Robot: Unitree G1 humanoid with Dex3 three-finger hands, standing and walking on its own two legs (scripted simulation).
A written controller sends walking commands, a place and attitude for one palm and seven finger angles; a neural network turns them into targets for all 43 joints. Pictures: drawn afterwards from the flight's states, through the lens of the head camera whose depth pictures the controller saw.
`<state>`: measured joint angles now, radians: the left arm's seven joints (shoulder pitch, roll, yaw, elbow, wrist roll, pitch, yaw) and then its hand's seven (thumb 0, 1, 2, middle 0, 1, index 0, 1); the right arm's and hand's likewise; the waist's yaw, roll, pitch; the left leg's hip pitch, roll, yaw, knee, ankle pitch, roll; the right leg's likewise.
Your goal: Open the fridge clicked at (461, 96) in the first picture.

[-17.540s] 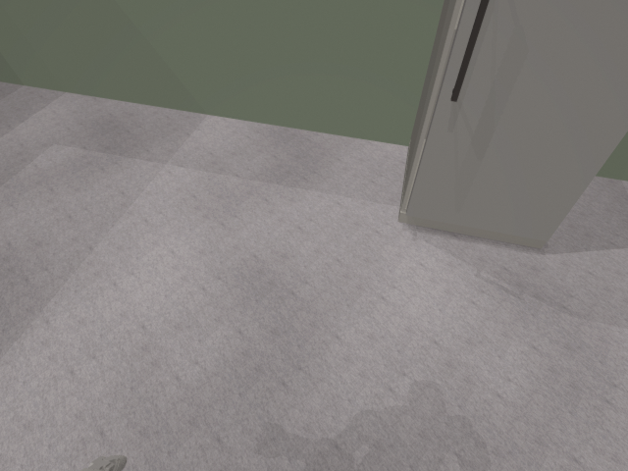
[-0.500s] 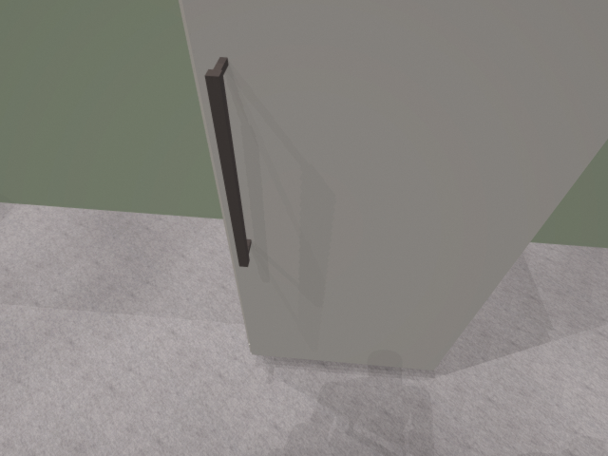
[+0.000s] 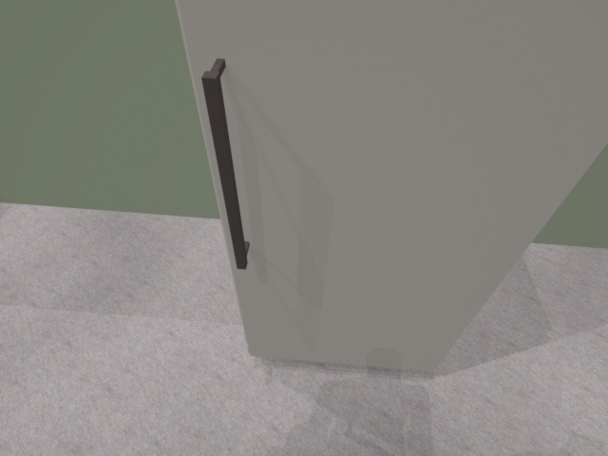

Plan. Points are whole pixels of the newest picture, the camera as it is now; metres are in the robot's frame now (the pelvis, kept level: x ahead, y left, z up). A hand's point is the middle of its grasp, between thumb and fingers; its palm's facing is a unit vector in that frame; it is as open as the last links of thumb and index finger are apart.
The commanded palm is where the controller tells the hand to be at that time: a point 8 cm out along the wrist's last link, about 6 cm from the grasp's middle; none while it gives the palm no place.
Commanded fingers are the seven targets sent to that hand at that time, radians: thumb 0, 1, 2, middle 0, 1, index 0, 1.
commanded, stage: look again from close up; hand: left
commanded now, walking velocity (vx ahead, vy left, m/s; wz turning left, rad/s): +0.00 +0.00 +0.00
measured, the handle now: (233, 185) +0.49 +0.15 +0.08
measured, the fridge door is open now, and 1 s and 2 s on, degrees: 0 0 0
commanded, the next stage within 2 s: raise the hand to about handle height in 0.42 s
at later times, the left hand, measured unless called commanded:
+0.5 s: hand out of the picture +0.00 +0.16 -0.18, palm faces +0.03 -0.99 -0.16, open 7.4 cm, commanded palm none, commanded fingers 0.00 0.90 0.90 -0.20 -0.30 -0.20 -0.30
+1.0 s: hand (166, 441) +0.15 +0.19 -0.05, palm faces +0.10 -1.00 -0.02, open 8.9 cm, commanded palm +0.14 +0.24 -0.03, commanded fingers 0.00 0.32 0.65 -0.24 -0.68 -0.24 -0.68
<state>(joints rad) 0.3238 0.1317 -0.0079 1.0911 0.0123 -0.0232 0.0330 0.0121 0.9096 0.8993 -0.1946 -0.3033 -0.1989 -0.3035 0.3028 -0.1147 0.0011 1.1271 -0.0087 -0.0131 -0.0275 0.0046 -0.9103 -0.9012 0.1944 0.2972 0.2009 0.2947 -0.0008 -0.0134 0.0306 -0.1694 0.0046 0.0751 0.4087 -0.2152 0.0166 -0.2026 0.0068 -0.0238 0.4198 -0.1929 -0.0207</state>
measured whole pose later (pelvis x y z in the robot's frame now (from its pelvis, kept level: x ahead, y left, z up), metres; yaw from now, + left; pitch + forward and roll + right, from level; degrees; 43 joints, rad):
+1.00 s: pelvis +0.00 -0.02 -0.08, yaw +3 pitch +10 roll -1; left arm 0.55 0.21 0.15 0.02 -0.26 -0.46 -0.29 0.02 0.54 0.74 -0.23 -0.54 -0.23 -0.54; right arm 0.14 -0.26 -0.07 0.44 0.02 -0.21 -0.02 0.01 -0.91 -0.90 0.19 0.30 0.20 0.29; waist 0.03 -0.04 -0.12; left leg -0.75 0.02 0.00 1.09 -0.52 0.00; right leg -0.74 0.00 -0.09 1.07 -0.50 -0.05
